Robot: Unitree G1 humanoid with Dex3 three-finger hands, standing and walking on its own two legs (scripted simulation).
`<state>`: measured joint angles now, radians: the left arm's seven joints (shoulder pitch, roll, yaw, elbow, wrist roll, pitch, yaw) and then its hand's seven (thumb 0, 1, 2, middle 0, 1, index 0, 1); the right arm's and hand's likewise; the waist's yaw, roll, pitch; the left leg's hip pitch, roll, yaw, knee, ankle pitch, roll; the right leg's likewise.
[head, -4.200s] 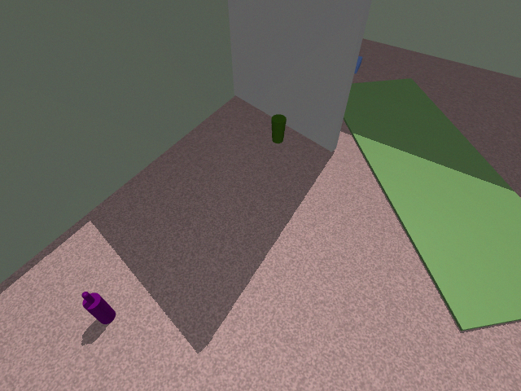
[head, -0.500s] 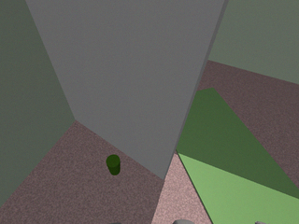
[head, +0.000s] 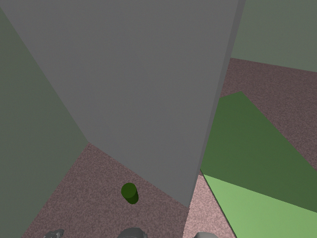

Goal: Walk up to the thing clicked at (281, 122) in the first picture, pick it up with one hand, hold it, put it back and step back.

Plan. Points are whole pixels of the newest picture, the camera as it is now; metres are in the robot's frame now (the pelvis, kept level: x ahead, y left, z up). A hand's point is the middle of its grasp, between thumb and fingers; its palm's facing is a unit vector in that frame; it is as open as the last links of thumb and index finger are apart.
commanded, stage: walk up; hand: left
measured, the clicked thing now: (131, 194) +0.43 +0.22 -0.68
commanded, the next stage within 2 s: stand in 1.36 s
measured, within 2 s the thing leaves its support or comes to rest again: neither
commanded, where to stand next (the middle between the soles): +0.08 +0.01 m, yaw +0 degrees
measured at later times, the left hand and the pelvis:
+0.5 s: hand out of the picture +0.12 +0.28 -0.14, palm faces +0.01 -0.95 -0.32, open 7.4 cm; pelvis +0.05 +0.02 +0.02, yaw +0 degrees
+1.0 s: hand out of the picture +0.13 +0.27 -0.13, palm faces -0.01 -0.94 -0.33, open 7.4 cm; pelvis +0.05 +0.01 +0.02, yaw +0 degrees
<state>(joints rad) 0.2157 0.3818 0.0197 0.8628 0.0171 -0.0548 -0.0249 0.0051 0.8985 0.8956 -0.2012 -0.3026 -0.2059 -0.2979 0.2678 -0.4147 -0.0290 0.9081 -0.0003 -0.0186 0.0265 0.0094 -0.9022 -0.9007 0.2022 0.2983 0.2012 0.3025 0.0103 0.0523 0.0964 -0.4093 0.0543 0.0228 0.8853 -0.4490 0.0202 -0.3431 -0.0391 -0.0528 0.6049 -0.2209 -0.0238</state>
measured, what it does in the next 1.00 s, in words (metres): steps on the spot: left foot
